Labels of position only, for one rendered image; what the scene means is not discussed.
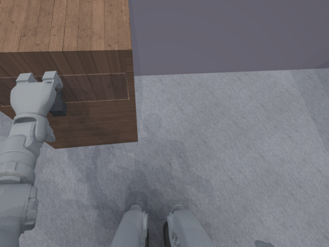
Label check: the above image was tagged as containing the left robot thigh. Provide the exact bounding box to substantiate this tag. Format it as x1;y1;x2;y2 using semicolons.
110;210;148;247

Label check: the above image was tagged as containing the left robot forearm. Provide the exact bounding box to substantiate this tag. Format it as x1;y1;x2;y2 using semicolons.
0;113;47;186

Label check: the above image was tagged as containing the handle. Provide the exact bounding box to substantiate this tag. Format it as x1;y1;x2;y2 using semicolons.
49;90;67;117

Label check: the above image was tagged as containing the cabinet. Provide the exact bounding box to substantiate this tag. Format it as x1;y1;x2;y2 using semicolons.
0;0;138;149

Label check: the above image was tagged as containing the right robot thigh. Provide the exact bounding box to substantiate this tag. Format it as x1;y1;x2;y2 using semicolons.
167;209;215;247

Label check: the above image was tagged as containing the left robot hand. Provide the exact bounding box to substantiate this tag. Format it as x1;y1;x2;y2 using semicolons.
10;71;63;142

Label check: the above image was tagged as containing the robot thigh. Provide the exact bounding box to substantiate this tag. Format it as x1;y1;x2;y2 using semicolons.
167;209;215;247
110;210;148;247

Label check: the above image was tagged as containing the drawer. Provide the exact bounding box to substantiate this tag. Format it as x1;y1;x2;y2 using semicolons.
0;73;128;106

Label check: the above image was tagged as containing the left robot upper arm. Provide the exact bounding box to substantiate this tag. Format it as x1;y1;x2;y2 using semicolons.
0;184;39;247

